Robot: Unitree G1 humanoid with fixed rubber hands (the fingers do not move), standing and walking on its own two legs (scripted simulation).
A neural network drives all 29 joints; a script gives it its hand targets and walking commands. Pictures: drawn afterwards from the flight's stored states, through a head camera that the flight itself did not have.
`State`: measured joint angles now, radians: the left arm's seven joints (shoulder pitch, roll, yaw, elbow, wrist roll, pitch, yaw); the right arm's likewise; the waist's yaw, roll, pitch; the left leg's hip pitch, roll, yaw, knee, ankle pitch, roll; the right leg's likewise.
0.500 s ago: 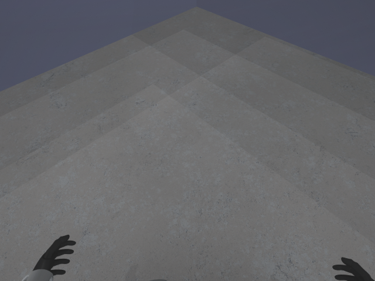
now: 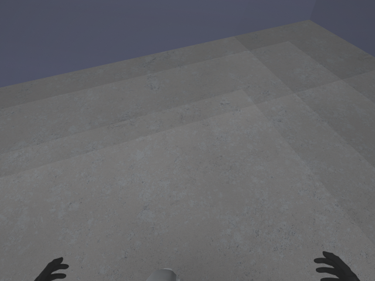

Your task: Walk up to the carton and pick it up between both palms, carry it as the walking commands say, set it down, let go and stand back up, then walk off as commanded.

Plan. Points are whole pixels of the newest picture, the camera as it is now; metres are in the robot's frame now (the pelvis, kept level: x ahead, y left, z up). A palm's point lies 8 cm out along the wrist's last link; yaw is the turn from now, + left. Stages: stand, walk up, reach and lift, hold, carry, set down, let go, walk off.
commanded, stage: walk up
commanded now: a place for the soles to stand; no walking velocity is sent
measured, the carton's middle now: out of the picture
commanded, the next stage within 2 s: none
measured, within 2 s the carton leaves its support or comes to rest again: neither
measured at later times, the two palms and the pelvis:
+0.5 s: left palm out of the picture -0.02 +0.47 -0.09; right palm (244, 219) +0.28 -0.11 -0.09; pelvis +0.03 +0.13 -0.01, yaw +23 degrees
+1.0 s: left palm out of the picture -0.15 +0.58 -0.09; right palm (143, 179) +0.38 +0.16 -0.08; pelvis +0.05 +0.27 -0.01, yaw +51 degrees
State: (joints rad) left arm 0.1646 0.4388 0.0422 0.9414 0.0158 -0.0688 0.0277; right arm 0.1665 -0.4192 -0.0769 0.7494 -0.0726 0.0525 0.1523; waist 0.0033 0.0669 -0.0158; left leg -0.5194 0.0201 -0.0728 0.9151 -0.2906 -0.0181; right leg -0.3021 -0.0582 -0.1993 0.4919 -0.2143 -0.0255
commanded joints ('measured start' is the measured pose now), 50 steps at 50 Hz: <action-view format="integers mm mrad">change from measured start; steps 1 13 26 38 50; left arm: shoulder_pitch -21 -53 12 -47 190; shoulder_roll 310 246 305 303 461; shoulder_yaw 77 48 81 126 140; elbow -38 -16 -65 -53 -19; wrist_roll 9 -34 6 19 10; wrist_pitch -24 -2 -34 -21 -57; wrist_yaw -9 -16 10 -34 27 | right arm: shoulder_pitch -152 -47 -90 -2 -313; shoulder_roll -176 -317 -229 -200 -184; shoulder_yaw -51 -95 -71 -88 -54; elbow -90 -50 -89 11 -122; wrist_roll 14 26 21 45 12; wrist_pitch -28 -30 -35 -46 -36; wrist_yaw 18 -47 6 15 -7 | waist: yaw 29 -53 21 -72 133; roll -157 172 -197 -150 -232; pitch -20 -97 -103 -108 -139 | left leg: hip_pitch -53 525 -154 271 -342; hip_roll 94 119 56 44 4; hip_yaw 35 -265 -21 145 -6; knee -167 -574 -40 -405 -125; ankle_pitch -19 258 -8 85 -34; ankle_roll -10 211 -14 44 43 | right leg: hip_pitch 113 -456 189 0 415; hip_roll -337 -30 -377 -250 -542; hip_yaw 178 121 405 -57 544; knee -202 399 -250 30 -347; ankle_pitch -35 -258 -171 -85 -419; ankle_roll -212 22 -170 -77 -179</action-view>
